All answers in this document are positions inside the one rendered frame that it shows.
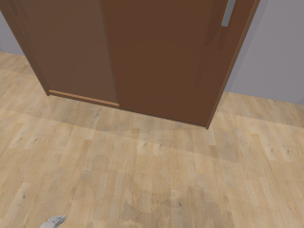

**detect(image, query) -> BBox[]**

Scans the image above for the handle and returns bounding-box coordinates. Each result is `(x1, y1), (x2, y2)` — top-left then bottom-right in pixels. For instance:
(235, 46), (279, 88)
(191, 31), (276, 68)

(221, 0), (236, 27)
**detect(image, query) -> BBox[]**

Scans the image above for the wardrobe door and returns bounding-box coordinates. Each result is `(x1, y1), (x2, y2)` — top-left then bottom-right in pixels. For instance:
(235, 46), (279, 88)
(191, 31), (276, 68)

(102, 0), (256, 125)
(4, 0), (119, 104)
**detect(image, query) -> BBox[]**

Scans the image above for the left robot hand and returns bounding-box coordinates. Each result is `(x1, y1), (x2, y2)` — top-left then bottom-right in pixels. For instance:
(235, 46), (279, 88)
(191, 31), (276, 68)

(40, 215), (66, 228)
